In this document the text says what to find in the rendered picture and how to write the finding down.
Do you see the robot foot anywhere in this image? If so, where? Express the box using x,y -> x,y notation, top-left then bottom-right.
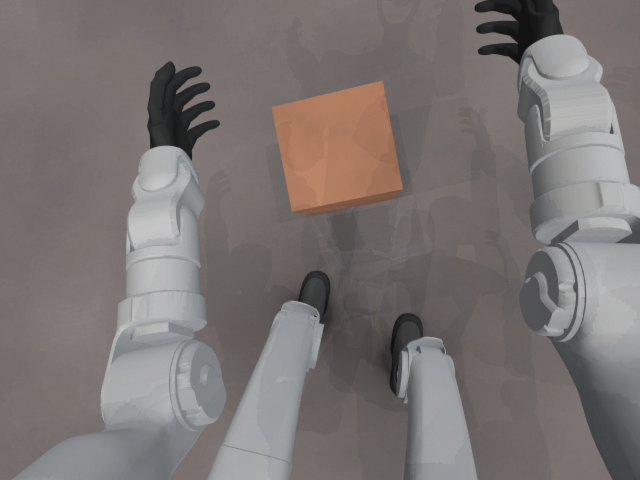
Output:
390,313 -> 423,396
298,271 -> 330,323

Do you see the right robot hand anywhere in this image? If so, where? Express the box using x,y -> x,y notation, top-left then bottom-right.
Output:
475,0 -> 564,65

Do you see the left robot forearm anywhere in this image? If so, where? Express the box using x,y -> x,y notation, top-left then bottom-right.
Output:
101,146 -> 207,423

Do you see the right robot forearm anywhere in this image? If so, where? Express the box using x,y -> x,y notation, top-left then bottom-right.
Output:
517,34 -> 640,244

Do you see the left robot foot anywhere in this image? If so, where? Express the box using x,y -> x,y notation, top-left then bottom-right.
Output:
298,271 -> 330,323

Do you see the left robot hand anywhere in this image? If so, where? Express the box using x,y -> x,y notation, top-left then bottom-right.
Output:
147,61 -> 220,161

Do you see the right robot foot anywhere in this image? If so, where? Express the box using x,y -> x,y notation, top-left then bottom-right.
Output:
390,313 -> 423,396

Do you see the robot right upper arm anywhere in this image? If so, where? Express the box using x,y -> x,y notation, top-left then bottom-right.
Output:
519,241 -> 640,480

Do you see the robot left upper arm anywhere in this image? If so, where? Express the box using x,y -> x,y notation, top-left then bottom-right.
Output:
12,339 -> 227,480

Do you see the carton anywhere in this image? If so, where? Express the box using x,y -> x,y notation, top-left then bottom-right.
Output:
272,81 -> 403,215

